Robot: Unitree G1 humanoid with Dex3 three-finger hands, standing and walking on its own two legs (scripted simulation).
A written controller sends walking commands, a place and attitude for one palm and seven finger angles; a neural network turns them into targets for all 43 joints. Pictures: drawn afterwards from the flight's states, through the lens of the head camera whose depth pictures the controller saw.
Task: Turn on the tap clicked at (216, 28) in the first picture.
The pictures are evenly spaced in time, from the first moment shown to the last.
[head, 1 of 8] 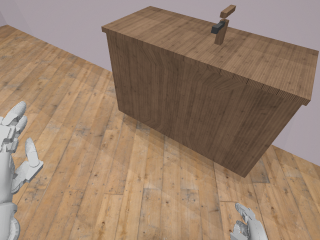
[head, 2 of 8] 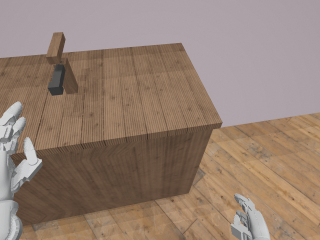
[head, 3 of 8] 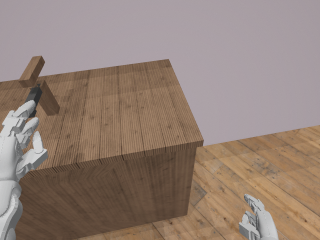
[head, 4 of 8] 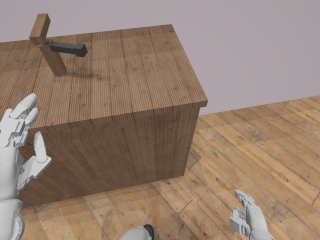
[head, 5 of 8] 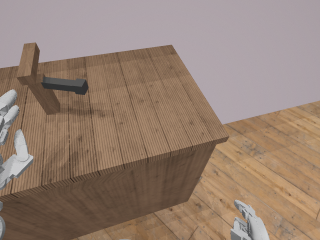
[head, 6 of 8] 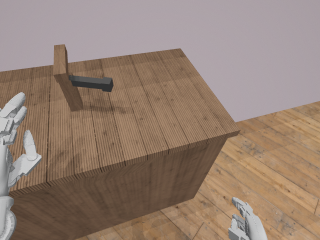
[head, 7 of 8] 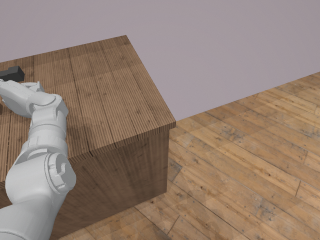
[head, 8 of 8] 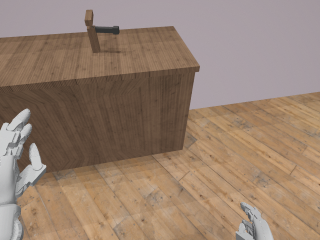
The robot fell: no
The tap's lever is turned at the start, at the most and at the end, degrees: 0 87 75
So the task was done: yes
